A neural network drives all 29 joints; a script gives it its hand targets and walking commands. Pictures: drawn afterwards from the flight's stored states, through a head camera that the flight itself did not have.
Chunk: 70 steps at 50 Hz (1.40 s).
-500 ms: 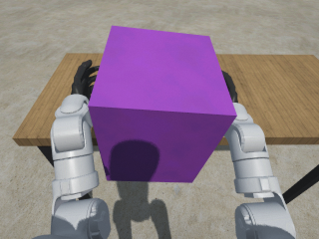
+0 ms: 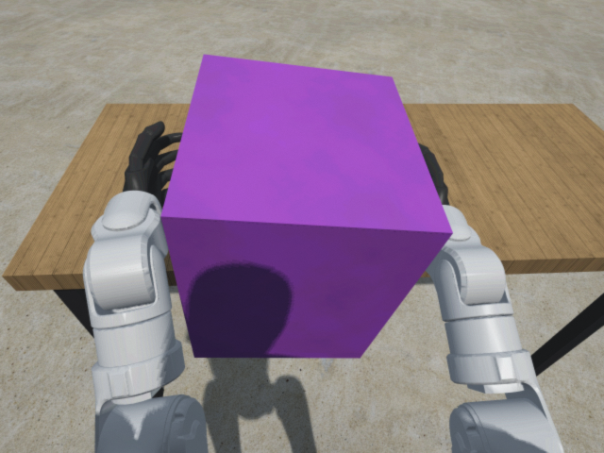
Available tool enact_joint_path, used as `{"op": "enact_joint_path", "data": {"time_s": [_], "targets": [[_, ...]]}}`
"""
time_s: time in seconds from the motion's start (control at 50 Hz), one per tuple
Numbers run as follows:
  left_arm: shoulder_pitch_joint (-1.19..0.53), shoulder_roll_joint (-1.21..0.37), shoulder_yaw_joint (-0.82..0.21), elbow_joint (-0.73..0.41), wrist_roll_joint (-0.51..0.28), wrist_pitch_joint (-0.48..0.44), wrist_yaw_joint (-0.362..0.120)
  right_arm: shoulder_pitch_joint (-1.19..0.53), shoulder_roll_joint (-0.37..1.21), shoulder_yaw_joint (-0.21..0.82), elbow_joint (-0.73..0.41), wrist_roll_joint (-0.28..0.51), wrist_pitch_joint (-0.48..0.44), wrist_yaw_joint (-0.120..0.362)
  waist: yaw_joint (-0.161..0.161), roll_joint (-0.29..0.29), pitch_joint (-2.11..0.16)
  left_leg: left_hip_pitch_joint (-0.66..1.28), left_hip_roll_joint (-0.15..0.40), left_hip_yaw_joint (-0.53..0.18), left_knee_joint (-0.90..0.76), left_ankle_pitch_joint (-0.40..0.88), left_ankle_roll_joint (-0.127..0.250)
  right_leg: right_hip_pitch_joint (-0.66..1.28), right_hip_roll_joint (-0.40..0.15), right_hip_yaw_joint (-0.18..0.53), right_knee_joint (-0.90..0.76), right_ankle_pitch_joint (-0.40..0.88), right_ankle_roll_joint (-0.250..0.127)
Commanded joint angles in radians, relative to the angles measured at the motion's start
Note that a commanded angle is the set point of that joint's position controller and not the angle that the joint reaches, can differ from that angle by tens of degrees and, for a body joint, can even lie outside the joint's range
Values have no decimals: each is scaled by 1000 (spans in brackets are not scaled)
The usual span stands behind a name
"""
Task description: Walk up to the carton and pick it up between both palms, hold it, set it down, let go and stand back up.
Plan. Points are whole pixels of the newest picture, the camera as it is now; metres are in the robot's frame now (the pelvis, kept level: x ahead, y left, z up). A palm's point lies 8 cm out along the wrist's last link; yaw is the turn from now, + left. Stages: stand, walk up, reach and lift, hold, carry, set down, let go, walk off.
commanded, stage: reach and lift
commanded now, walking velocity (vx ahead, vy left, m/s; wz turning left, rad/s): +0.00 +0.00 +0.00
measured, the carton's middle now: (289, 221) +0.37 +0.00 +0.12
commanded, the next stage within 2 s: hold in 0.08 s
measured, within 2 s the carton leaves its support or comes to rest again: neither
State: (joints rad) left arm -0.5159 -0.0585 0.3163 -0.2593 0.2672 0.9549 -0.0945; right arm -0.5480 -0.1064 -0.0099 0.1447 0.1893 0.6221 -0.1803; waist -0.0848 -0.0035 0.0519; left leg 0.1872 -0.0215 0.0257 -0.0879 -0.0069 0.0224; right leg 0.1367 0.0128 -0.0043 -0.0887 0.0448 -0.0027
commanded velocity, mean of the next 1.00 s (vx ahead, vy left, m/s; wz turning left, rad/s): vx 0.00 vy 0.00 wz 0.00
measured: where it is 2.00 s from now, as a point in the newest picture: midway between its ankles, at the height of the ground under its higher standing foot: outside the picture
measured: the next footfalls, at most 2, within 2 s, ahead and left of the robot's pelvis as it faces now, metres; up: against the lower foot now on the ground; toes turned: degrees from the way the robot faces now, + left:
none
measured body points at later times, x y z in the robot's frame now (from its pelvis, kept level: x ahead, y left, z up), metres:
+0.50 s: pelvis -0.01 +0.00 +0.00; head -0.02 +0.00 +0.45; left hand +0.36 +0.17 +0.20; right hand +0.37 -0.16 +0.17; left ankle -0.02 +0.10 -0.76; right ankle +0.01 -0.11 -0.76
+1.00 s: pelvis +0.00 +0.00 +0.00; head -0.02 +0.00 +0.45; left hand +0.36 +0.17 +0.20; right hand +0.37 -0.16 +0.17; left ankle -0.02 +0.10 -0.76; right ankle +0.01 -0.11 -0.76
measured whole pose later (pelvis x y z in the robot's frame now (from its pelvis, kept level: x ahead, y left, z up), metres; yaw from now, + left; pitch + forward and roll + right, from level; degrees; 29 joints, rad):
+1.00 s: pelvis +0.00 +0.00 +0.00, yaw +0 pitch -4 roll +0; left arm -0.56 -0.04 0.34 -0.15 0.25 0.89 -0.11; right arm -0.58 -0.10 -0.02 0.19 0.17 0.59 -0.20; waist -0.07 0.01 0.03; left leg 0.15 -0.02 0.02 -0.09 0.01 0.02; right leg 0.10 0.01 -0.01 -0.09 0.06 0.00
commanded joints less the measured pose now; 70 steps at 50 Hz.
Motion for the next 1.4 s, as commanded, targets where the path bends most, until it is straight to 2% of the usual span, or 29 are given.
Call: {"op": "enact_joint_path", "data": {"time_s": [0.0,0.08,0.3,0.58,0.88,1.38], "targets": [[-427,-244,-304,15,-131,-9,-139,-572,283,216,-228,58,-81,57,17,4,-282,-100,20,4,18,198,-29,242,-8,35,63,189,56],[-444,-257,-301,29,-134,-39,-138,-575,292,220,-213,61,-88,56,25,18,-321,-101,19,3,17,195,-30,240,-3,34,68,177,53],[-457,-270,-314,38,-140,-58,-136,-577,287,203,-190,42,-99,63,0,18,-346,-39,18,-6,47,268,-47,168,12,23,47,158,46],[-447,-269,-307,42,-135,-60,-129,-572,301,228,-191,56,-101,60,22,10,-341,-61,18,-3,38,260,-36,206,4,33,59,191,46],[-457,-271,-311,51,-143,-77,-138,-562,315,237,-188,56,-100,47,18,7,-338,-93,15,-4,28,215,-32,220,-3,36,68,198,53],[-447,-270,-319,31,-141,-66,-130,-555,303,234,-191,58,-102,53,16,15,-339,-55,18,-4,41,263,-41,198,5,33,60,192,46]]}}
